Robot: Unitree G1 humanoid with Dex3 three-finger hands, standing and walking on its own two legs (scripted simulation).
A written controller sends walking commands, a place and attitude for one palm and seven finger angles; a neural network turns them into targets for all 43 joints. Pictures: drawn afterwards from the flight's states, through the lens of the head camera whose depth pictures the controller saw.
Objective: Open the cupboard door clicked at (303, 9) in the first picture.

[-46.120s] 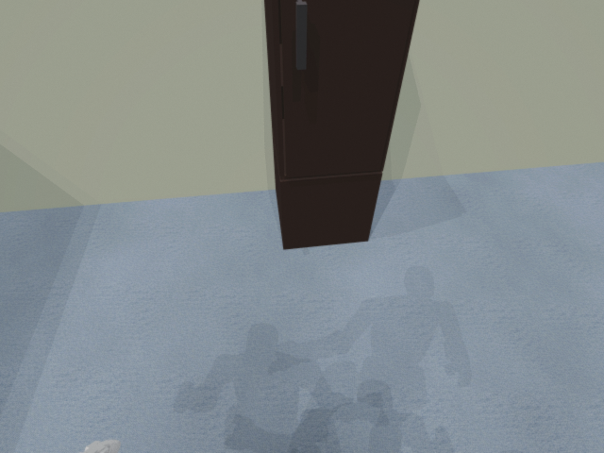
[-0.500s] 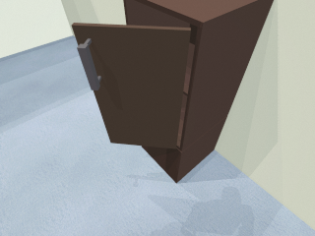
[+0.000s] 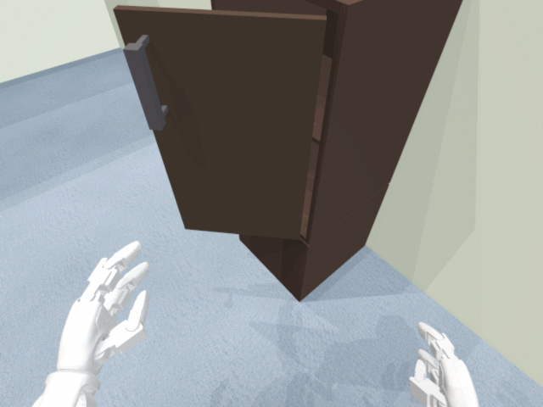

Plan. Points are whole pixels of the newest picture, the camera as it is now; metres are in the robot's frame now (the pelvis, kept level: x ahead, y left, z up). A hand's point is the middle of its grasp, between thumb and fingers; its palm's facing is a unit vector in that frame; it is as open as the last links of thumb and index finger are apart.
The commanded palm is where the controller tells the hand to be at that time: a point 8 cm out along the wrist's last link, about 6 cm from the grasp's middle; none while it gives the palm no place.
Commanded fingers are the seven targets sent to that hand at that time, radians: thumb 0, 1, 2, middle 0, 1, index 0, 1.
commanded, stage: raise the hand with hooked fingers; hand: left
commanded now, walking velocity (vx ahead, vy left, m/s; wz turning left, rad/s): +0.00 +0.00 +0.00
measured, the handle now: (151, 84) +0.60 +0.24 +0.17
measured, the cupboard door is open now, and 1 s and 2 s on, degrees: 43 43 43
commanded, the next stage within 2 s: move the hooked fingers beside the handle in 1.82 s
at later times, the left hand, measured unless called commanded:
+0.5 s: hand (90, 322) +0.21 +0.24 +0.07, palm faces -0.05 -1.00 -0.07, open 10.7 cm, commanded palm +0.18 +0.29 +0.08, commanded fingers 0.00 -0.03 0.50 -0.27 -0.90 -0.27 -0.90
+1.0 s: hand (40, 262) +0.26 +0.29 +0.14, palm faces -0.01 -1.00 -0.07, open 13.5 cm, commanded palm +0.23 +0.33 +0.15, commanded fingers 0.00 -0.50 0.30 -0.30 -1.20 -0.30 -1.20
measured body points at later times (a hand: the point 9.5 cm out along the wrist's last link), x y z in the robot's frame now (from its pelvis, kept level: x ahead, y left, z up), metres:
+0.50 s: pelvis -0.02 +0.00 -0.01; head +0.00 +0.00 +0.44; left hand +0.21 +0.29 +0.08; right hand +0.13 -0.23 -0.09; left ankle +0.02 +0.13 -0.70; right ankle -0.01 -0.11 -0.70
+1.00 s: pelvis +0.00 +0.03 +0.02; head +0.00 +0.03 +0.47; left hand +0.25 +0.34 +0.14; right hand +0.20 -0.20 -0.03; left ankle +0.02 +0.13 -0.70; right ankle -0.01 -0.11 -0.70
